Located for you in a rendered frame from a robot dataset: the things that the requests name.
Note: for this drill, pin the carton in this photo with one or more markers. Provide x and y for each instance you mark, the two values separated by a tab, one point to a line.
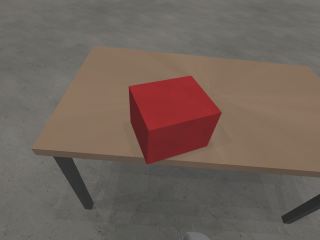
171	117

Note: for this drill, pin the table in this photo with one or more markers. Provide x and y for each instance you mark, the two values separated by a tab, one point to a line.
269	122

